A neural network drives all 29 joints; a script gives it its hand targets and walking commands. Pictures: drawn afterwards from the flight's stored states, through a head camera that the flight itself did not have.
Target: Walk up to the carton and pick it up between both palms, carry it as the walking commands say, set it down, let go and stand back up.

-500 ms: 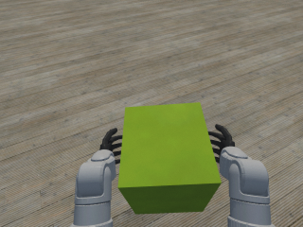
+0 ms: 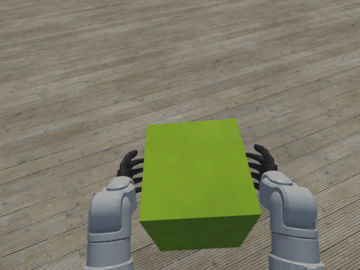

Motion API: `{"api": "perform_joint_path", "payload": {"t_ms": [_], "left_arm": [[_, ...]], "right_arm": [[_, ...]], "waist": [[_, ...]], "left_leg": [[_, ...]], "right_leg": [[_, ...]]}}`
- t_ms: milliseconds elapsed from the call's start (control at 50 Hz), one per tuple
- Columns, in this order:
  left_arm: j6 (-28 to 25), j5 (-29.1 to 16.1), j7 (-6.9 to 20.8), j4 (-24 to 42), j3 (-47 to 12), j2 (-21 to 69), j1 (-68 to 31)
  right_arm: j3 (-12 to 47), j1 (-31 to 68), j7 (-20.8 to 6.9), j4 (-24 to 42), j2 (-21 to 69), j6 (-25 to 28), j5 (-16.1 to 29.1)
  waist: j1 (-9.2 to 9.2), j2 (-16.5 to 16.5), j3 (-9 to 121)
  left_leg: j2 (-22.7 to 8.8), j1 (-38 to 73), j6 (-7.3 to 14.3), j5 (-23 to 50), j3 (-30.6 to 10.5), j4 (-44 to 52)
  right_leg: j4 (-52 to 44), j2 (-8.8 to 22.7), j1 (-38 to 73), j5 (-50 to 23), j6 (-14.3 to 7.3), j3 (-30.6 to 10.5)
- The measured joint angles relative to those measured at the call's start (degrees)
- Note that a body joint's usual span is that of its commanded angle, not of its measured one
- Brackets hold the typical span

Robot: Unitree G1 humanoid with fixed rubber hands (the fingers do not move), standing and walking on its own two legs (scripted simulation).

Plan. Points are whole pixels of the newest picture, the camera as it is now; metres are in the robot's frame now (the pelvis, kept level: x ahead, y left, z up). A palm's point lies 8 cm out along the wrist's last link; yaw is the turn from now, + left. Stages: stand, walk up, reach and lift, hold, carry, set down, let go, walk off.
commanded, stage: carry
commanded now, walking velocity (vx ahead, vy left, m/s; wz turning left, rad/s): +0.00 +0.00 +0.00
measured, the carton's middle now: (195, 189) +0.29 -0.01 +0.00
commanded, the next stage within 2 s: none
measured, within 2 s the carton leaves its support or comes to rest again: neither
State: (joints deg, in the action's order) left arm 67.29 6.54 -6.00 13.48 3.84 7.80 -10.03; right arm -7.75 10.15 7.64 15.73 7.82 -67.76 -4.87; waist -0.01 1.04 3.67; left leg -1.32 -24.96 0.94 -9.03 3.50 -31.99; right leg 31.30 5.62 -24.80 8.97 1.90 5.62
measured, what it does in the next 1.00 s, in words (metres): stands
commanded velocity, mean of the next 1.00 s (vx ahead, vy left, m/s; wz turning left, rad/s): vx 0.00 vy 0.00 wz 0.00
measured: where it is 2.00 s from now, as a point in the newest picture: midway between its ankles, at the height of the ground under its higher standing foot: outside the picture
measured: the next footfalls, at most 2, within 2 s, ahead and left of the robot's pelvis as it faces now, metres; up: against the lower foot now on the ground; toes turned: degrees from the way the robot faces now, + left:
left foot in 2.00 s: +0.04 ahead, +0.10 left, +0.00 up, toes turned +13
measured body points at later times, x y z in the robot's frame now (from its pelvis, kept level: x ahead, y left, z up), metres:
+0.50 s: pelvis +0.04 +0.00 +0.00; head +0.03 -0.01 +0.45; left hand +0.32 +0.14 +0.07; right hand +0.32 -0.16 +0.07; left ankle +0.08 +0.11 -0.73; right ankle +0.08 -0.15 -0.73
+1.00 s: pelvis +0.04 +0.00 +0.00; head +0.02 +0.00 +0.45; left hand +0.32 +0.13 +0.05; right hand +0.31 -0.16 +0.05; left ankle +0.08 +0.11 -0.73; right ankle +0.08 -0.15 -0.73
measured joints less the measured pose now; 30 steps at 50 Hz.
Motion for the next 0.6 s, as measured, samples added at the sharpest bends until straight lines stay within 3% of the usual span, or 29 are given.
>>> {"api": "perform_joint_path", "payload": {"t_ms": [440, 600], "left_arm": [[0.1, 0.12, -0.36, 0.44, -0.85, -0.09, 0.6], [-2.46, 0.87, 0.53, -3.4, -0.14, -0.04, 0.25]], "right_arm": [[0.28, -1.26, -0.33, 0.43, -0.16, 0.57, 0.01], [0.0, -0.22, -0.59, -3.18, -0.03, 2.29, -1.1]], "waist": [[0.18, 0.03, 2.07], [0.21, 0.08, 2.14]], "left_leg": [[-0.21, 2.15, -0.21, -4.01, 0.33, -1.07], [-0.69, 2.99, -0.46, -4.93, 0.24, -1.86]], "right_leg": [[0.7, -0.02, 2.09, 2.74, 0.48, -0.39], [0.95, -0.39, 3.17, 3.36, 0.35, -0.23]]}}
